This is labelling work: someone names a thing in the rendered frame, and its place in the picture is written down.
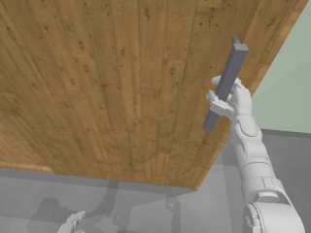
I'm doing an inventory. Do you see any right robot hand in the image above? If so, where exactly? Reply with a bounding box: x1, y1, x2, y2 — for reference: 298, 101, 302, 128
206, 76, 253, 123

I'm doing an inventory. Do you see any left robot hand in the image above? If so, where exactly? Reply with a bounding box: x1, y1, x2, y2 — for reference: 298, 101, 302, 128
57, 211, 86, 233

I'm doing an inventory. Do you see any handle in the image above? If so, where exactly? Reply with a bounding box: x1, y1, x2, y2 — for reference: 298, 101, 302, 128
203, 36, 249, 132

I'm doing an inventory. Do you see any right robot forearm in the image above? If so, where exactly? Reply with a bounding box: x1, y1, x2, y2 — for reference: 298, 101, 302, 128
229, 115, 305, 233

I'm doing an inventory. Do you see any wardrobe door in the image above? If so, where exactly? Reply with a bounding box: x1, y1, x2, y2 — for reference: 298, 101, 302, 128
0, 0, 297, 188
0, 114, 49, 167

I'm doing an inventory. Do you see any right robot upper arm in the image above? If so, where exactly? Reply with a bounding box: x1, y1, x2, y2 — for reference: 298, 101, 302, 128
243, 202, 304, 233

